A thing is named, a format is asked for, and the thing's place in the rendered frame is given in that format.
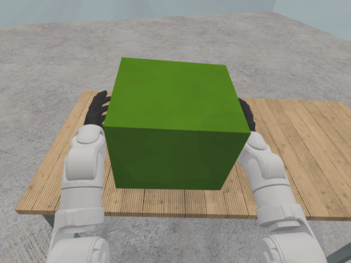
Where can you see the right robot upper arm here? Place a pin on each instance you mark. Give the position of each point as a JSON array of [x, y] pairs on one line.
[[297, 247]]

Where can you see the left robot upper arm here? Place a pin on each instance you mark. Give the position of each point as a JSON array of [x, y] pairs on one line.
[[80, 250]]

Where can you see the right robot forearm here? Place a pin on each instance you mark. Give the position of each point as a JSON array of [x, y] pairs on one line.
[[277, 208]]

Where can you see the left robot hand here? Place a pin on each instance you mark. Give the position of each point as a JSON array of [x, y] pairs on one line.
[[94, 114]]

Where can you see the carton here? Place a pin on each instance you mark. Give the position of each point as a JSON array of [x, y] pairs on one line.
[[173, 125]]

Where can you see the table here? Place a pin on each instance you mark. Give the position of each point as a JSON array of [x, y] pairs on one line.
[[312, 138]]

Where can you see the right robot hand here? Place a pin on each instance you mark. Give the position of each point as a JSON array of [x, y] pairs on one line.
[[248, 115]]

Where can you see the left robot forearm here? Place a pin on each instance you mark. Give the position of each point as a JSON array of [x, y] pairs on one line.
[[82, 182]]

